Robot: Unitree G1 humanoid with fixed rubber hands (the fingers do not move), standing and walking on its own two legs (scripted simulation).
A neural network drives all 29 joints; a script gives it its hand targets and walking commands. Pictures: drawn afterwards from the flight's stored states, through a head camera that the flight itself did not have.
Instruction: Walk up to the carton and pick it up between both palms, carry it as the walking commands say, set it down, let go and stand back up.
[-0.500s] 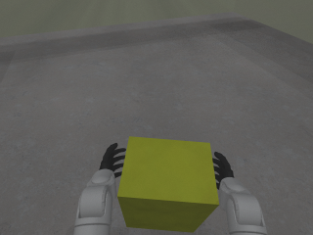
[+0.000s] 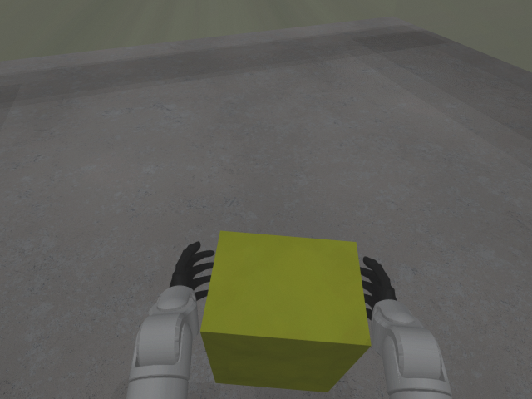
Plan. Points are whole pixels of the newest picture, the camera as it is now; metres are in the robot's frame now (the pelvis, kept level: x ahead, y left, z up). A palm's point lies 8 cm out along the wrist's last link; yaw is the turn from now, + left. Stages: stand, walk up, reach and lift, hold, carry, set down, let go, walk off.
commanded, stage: carry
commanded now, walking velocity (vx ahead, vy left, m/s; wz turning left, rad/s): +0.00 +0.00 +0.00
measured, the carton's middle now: (279, 319) +0.27 +0.01 -0.03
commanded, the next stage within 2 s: hold in 0.04 s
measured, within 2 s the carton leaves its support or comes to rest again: neither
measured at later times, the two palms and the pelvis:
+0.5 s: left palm (164, 304) +0.26 +0.18 +0.03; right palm (359, 320) +0.25 -0.12 +0.01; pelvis -0.03 +0.02 +0.01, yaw -4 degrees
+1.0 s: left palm (180, 316) +0.29 +0.17 -0.05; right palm (349, 321) +0.29 -0.12 -0.07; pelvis -0.04 +0.01 -0.01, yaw -3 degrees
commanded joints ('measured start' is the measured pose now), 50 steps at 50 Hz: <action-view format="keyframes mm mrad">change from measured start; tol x8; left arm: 1 -314 -667 -456 -75 -162 -15 -120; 3 -186 -564 -357 59 -65 -12 -138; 4 -240 -555 -376 4 -60 -41 -138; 11 -345 -726 -548 -173 -158 -103 -212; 16 -179 -767 -495 -36 -85 -65 -244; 22 -549 -924 -444 180 -92 -110 -298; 26 -644 -1050 -393 346 -64 -170 -301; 36 -693 -979 -142 595 80 -260 -296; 50 -670 -914 -232 549 70 -490 -310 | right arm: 1 -435 672 450 -151 176 -47 123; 3 -312 563 399 27 92 -50 135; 14 -479 794 694 -182 211 -170 216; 17 -401 759 564 -15 130 -143 239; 21 -574 785 409 128 61 -189 285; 27 -912 886 380 258 68 -293 359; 34 -923 900 189 525 -27 -346 360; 50 -867 962 276 496 -39 -560 254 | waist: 1 0 7 -204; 2 0 7 -203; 3 92 -20 91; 11 71 -8 -248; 15 134 16 -150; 20 30 14 71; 26 76 51 -99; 36 98 19 -89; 50 97 -58 -444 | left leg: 1 135 89 -91 -58 203 -6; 2 136 89 -90 -57 205 -6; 3 343 -184 -223 -119 293 64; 7 378 -176 -250 -111 482 39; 11 352 -200 -240 -136 469 12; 16 305 -210 -248 -181 387 -10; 22 301 -180 -265 -208 -21 -21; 30 265 -172 -274 -151 -63 -15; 44 95 -206 -222 30 319 -5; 50 -73 -216 -217 130 340 -5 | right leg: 1 46 -106 88 -68 248 -25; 2 46 -106 87 -69 250 -25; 3 64 62 197 -198 318 -10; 11 339 74 210 -168 598 12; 13 285 81 198 -198 453 9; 16 248 117 171 -193 473 11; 21 136 126 142 -203 42 -22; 30 0 126 136 -116 -39 -51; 50 -123 129 171 104 384 16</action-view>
